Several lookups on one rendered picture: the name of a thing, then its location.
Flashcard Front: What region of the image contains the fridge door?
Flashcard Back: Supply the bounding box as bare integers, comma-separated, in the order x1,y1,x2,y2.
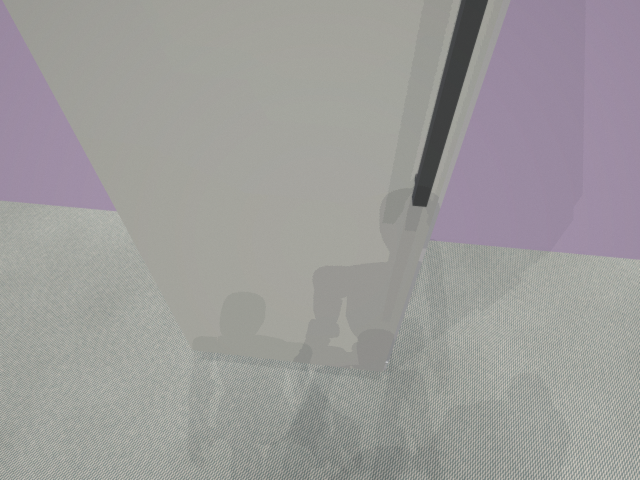
2,0,503,372

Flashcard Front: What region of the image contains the handle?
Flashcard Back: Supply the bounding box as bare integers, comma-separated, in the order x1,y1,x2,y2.
412,0,488,207

